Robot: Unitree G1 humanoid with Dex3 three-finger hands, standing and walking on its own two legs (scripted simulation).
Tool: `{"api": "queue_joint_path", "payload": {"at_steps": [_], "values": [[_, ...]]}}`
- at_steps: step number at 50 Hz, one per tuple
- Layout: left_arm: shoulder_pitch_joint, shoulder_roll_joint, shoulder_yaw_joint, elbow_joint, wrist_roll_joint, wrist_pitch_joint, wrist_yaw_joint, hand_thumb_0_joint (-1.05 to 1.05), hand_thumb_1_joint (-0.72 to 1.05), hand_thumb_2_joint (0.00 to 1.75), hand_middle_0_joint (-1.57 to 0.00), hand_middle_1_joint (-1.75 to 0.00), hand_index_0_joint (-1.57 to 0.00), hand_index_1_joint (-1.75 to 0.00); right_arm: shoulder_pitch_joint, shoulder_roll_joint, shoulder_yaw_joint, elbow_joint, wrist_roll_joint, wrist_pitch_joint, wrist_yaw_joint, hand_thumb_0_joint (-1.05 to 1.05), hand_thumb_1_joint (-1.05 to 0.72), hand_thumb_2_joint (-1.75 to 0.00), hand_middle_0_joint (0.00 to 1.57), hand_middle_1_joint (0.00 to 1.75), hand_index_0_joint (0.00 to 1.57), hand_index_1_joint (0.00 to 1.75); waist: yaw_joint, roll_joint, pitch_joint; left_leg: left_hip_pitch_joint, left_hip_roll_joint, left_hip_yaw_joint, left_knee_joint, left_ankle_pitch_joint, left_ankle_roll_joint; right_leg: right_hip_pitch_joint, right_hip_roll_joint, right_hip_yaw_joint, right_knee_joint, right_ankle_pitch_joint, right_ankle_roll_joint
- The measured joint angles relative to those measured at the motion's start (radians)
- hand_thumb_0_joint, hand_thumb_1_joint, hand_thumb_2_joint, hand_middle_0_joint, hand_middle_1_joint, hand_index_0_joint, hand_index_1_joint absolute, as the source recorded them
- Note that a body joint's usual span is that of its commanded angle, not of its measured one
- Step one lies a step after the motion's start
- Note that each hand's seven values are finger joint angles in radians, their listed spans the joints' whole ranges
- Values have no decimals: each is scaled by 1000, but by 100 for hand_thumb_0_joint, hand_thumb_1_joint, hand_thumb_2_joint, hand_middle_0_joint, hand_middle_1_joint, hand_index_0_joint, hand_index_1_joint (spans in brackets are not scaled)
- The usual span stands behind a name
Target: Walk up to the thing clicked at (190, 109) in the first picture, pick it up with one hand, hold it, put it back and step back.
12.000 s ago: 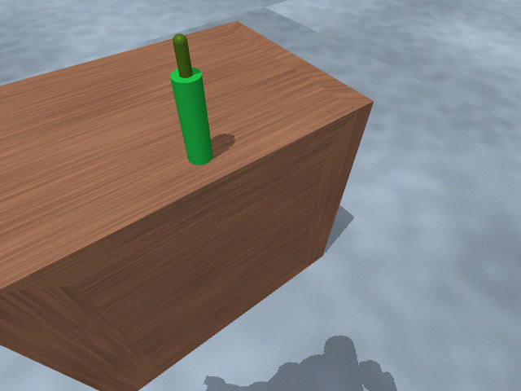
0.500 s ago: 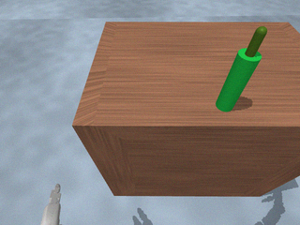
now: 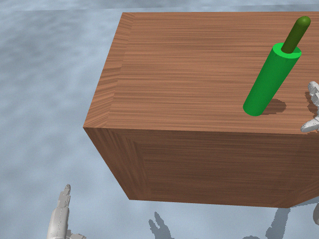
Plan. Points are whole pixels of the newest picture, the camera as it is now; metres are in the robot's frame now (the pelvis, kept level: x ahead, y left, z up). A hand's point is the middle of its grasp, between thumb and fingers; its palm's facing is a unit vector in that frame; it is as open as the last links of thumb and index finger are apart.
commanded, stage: close in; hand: right
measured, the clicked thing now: (273, 73) +0.44 -0.24 +0.17
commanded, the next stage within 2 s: rest palm in 0.66 s
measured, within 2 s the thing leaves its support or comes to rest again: leaves its support in 1.86 s
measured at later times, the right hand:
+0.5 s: hand (274, 100) +0.43 -0.27 +0.10, palm faces +0.21 +0.98 +0.04, open 17.6 cm
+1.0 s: hand (263, 98) +0.43 -0.24 +0.11, palm faces +0.26 +0.97 +0.00, open 17.3 cm
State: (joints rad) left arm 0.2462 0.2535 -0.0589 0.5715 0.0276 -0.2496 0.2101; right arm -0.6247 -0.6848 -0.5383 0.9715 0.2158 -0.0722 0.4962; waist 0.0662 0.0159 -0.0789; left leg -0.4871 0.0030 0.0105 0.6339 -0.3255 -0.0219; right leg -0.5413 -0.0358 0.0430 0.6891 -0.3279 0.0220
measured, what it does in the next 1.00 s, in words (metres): stands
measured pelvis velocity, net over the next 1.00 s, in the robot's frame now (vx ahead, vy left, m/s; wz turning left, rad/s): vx -0.02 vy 0.00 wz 0.03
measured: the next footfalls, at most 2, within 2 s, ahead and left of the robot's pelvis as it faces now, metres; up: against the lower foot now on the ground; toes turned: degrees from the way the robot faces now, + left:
none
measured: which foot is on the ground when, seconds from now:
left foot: down 0.00-1.00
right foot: down 0.00-1.00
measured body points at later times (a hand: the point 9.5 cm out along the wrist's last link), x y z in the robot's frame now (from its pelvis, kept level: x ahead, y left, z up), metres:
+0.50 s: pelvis +0.00 -0.01 -0.02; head +0.04 -0.02 +0.43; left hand +0.15 +0.25 -0.06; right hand +0.41 -0.32 +0.10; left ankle -0.01 +0.14 -0.72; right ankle +0.00 -0.13 -0.72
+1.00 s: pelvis -0.02 +0.00 -0.01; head +0.03 -0.01 +0.44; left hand +0.12 +0.26 -0.07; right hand +0.41 -0.29 +0.11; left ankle -0.01 +0.14 -0.72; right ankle +0.00 -0.13 -0.72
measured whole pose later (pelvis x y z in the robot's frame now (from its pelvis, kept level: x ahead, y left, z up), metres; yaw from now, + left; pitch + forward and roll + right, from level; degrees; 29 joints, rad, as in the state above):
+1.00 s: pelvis -0.02 +0.00 -0.01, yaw +1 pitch +9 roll +1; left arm 0.35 0.22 0.04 0.36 -0.01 -0.07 0.04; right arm -0.62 -0.40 -0.40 0.81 0.13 -0.14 0.05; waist 0.07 -0.01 -0.09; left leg -0.56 0.00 -0.02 0.76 -0.36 -0.03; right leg -0.59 -0.04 0.02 0.79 -0.36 0.02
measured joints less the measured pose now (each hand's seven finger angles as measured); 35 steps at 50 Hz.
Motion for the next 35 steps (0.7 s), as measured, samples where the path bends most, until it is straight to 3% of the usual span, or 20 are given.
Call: {"api": "queue_joint_path", "payload": {"at_steps": [4,7,11,13,17,24,29,35], "values": [[12,-5,22,-16,9,14,-26,-1,-53,5,-6,-5,-6,-6,-21,21,-11,40,-27,-50,-71,-1,56,-6,4,5,6,6,30,8,-3,-55,-10,-9,40,-15,1,-52,-10,-7,45,-22,2],[29,-1,41,-38,13,39,-46,-1,-53,4,-6,-5,-6,-6,-31,35,-40,17,-45,-112,-119,-1,56,-6,5,5,6,5,34,6,-1,-103,-17,-13,78,-28,1,-100,-17,-10,88,-40,3],[30,0,55,-34,12,64,-69,-1,-53,4,-6,-5,-6,-5,-64,48,-11,41,-45,-167,-167,-1,56,-6,5,5,6,5,27,-7,-11,-154,-18,-11,122,-45,-2,-154,-17,-6,137,-59,1],[21,-3,53,-42,10,82,-78,-1,-53,5,-6,-5,-6,-6,-65,70,1,20,-51,-162,-182,-1,56,-6,4,5,5,5,20,-17,-27,-169,-17,-10,134,-50,-4,-171,-16,-5,152,-64,0],[-5,-16,50,-64,-2,98,-97,-1,-54,5,-6,-6,-7,-6,-64,119,70,34,-51,-150,-208,-1,58,-7,3,5,4,6,16,-29,-47,-161,-10,-11,142,-56,-8,-163,-9,-6,157,-67,-5],[83,-26,65,-199,-24,121,-136,-1,-53,5,-7,-6,-7,-6,8,201,94,-65,-45,-100,-284,-1,59,-8,2,5,4,6,11,-18,-70,-108,0,-18,127,-57,-10,-101,0,-15,126,-62,-9],[106,-22,93,-204,-31,141,-155,-1,-53,4,-6,-5,-7,-5,13,226,110,-146,-69,-88,-345,-1,58,-8,1,5,3,6,6,-7,-31,-110,-3,-21,144,-57,-9,-101,-2,-17,141,-62,-7],[82,-18,99,-182,-33,160,-161,-1,-53,4,-6,-5,-7,-5,-26,246,130,-154,-75,-79,-376,-1,59,-8,0,5,2,6,5,-17,-5,-120,-6,-24,142,-42,-10,-111,-5,-20,142,-51,-8]]}}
